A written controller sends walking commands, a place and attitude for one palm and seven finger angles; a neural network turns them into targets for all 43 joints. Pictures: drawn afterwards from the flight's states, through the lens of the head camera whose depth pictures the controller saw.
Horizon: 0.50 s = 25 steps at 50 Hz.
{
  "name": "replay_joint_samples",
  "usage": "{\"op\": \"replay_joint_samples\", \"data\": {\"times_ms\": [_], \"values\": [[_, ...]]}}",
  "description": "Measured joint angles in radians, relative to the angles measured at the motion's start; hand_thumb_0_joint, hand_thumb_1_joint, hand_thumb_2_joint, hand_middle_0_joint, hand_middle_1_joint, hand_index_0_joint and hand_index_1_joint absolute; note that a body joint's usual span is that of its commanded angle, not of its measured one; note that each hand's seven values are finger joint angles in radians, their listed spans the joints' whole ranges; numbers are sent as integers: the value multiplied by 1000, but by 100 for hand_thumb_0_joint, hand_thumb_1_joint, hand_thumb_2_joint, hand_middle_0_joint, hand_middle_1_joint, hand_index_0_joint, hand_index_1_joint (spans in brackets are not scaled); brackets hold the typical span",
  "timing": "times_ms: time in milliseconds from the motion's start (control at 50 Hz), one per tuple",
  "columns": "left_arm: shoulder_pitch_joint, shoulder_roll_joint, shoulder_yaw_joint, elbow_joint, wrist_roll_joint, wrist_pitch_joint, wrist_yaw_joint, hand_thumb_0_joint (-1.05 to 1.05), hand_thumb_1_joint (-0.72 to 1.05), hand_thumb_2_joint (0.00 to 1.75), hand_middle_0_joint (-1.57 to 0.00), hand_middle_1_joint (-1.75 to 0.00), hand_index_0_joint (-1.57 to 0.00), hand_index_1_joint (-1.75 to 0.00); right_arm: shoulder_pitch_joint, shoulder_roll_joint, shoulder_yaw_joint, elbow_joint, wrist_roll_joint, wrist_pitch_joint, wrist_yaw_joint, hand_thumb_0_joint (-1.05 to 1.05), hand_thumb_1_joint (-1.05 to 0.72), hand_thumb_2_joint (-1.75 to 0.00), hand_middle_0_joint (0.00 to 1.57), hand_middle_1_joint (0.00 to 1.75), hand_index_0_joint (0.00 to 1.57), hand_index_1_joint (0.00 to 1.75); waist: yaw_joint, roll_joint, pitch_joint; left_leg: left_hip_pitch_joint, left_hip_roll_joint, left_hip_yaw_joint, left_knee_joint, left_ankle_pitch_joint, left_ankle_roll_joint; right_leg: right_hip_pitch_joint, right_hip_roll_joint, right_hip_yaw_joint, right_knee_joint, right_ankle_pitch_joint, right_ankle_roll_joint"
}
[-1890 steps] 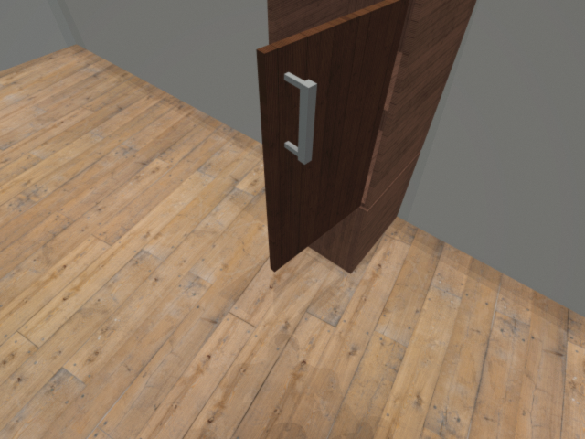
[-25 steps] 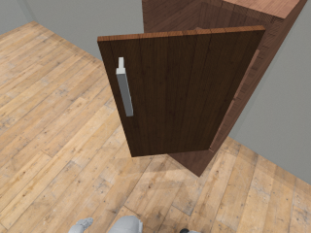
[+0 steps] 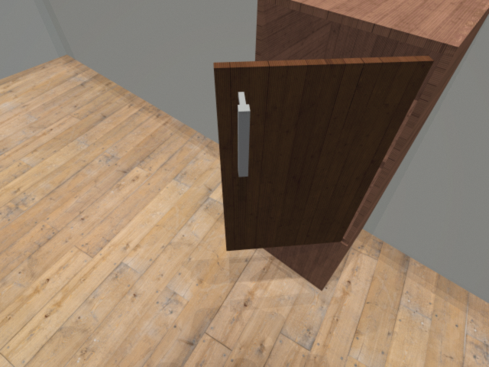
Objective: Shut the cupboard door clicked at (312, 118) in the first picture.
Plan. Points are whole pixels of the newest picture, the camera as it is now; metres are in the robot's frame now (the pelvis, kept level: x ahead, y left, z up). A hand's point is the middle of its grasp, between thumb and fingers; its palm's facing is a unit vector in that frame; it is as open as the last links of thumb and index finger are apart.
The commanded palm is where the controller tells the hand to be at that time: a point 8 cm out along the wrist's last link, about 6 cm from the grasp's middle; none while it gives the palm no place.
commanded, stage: come to a stop and stand still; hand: left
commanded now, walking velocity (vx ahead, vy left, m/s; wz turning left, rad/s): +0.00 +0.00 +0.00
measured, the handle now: (242, 136) +0.47 +0.04 +0.13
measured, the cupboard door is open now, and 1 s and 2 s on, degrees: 45 45 45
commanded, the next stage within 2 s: look again from close up in 0.30 s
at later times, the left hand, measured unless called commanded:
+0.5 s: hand out of the picture -0.04 +0.17 -0.18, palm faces +0.01 -0.98 -0.18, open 7.4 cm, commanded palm none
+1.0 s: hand out of the picture +0.00 +0.23 -0.17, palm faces +0.03 -0.96 -0.28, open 7.4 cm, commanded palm none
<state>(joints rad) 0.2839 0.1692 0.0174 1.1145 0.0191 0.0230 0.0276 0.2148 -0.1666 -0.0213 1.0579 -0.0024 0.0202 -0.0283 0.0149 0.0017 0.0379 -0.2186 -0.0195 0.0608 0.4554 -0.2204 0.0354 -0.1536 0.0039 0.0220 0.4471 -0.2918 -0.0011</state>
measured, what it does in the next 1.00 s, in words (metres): stands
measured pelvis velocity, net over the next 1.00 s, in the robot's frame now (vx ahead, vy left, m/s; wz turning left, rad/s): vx -0.04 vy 0.01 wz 0.03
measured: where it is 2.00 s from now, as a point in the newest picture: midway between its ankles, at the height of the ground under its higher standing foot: outside the picture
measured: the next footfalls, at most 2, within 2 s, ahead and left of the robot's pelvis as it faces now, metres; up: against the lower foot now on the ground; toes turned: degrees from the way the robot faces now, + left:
none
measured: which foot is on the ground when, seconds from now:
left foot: down 0.00-1.00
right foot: down 0.00-1.00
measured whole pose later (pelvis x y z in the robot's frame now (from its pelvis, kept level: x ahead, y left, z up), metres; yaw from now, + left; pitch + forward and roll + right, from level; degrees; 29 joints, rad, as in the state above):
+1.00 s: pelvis -0.04 +0.01 +0.00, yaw +2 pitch -2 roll -1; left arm 0.26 0.28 0.00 1.00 0.03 -0.02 0.02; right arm 0.16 -0.28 -0.02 1.01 -0.02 -0.01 0.01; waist 0.01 -0.01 0.01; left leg -0.25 -0.03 0.04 0.45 -0.16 0.05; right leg -0.18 -0.01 0.00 0.44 -0.23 0.01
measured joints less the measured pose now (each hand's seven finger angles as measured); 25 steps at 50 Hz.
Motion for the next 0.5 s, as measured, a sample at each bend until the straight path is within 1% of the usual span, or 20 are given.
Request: {"op": "replay_joint_samples", "data": {"times_ms": [40,80,180,260,400,440,500], "values": [[6,-15,-9,15,-1,-10,-1,0,91,90,-20,-30,-19,-30,11,-2,1,16,-1,-7,2,0,-93,-90,20,30,20,30,-13,6,-3,14,-2,-2,-31,19,3,10,-1,-2,-22,30,2],[9,-25,-14,25,-3,-16,0,0,91,90,-20,-30,-19,-30,26,1,6,36,-2,-9,5,0,-92,-90,20,30,20,30,-18,1,-9,27,-2,-1,-52,32,4,20,-1,0,-40,44,4],[2,-39,-18,36,-2,-17,0,0,91,90,-20,-30,-20,-30,71,19,17,80,-7,-7,7,0,-92,-90,20,29,20,30,-23,-24,-20,40,0,3,-78,52,4,30,1,3,-61,62,4],[0,-38,-16,41,1,-15,3,1,92,90,-20,-30,-20,-30,106,34,19,99,-9,-5,4,0,-91,-90,20,29,20,30,-27,-37,-20,38,-1,3,-86,62,5,26,0,3,-65,71,4],[10,-41,-12,44,0,-18,4,0,92,90,-20,-30,-20,-30,140,50,16,111,-10,-6,-1,0,-91,-90,20,29,20,30,-28,-37,-11,26,-7,1,-91,74,8,10,-5,1,-60,76,7],[19,-29,-27,9,8,-22,-2,0,91,90,-20,-30,-20,-30,145,46,18,77,-12,-13,12,0,-90,-90,20,29,20,30,-38,-34,6,5,-11,-9,-67,72,10,-6,-9,-11,-35,68,7],[21,-11,-23,-30,10,-36,4,0,91,90,-20,-30,-20,-30,134,26,6,39,-14,-31,12,0,-90,-90,20,30,20,30,-43,-15,15,-35,-10,-26,0,47,12,-30,-9,-28,10,47,6]]}}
